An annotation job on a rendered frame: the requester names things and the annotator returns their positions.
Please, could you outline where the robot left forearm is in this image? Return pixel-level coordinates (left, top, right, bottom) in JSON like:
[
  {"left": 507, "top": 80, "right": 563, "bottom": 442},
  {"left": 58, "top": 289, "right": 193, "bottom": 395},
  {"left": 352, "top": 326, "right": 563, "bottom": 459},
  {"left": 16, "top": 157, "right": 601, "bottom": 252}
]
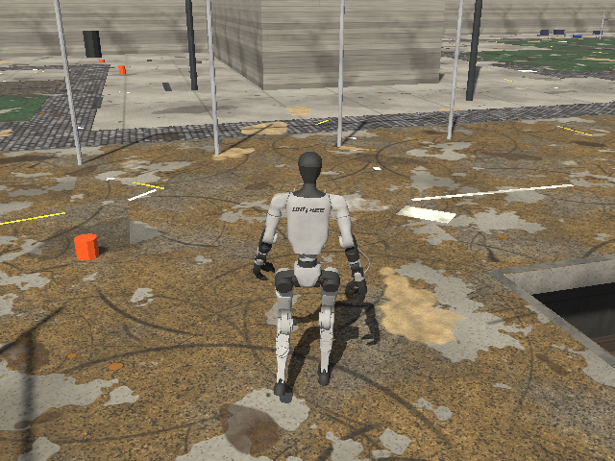
[{"left": 255, "top": 229, "right": 272, "bottom": 265}]

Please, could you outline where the right robot shin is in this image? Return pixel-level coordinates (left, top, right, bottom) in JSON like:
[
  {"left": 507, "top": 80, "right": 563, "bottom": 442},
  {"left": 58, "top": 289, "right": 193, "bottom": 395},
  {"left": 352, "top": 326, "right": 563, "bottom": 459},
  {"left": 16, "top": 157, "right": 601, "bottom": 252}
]
[{"left": 320, "top": 312, "right": 334, "bottom": 373}]

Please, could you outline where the robot right hand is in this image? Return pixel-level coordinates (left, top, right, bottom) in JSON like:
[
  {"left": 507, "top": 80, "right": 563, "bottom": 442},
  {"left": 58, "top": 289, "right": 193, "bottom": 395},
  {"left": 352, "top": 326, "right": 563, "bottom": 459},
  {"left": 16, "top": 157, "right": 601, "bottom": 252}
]
[{"left": 345, "top": 279, "right": 367, "bottom": 305}]

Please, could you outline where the robot left hand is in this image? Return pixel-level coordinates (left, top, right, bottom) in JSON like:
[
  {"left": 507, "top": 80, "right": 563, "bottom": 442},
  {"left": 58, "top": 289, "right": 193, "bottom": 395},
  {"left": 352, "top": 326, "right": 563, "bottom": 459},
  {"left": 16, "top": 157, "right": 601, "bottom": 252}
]
[{"left": 253, "top": 261, "right": 275, "bottom": 280}]

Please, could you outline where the robot right upper arm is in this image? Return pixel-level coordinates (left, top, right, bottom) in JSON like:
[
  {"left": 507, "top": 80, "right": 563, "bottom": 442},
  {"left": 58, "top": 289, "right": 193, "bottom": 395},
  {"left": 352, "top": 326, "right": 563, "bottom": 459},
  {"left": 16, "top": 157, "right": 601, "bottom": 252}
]
[{"left": 329, "top": 194, "right": 355, "bottom": 249}]

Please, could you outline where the humanoid robot torso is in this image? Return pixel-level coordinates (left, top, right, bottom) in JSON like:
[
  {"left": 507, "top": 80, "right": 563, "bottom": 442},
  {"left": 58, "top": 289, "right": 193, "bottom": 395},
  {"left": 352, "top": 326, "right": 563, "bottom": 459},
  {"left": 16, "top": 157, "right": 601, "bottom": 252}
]
[{"left": 286, "top": 188, "right": 331, "bottom": 288}]

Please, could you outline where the robot left upper arm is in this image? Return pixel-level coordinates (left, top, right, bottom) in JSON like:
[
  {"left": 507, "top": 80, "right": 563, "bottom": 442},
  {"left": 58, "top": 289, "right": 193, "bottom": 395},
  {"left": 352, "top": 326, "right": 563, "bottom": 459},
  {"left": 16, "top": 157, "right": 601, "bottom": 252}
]
[{"left": 262, "top": 192, "right": 289, "bottom": 244}]

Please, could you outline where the robot right forearm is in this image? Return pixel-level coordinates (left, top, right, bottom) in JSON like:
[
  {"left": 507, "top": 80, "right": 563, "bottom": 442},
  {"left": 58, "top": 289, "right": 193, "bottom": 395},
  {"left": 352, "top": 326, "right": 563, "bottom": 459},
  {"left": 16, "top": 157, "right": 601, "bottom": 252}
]
[{"left": 345, "top": 234, "right": 365, "bottom": 281}]

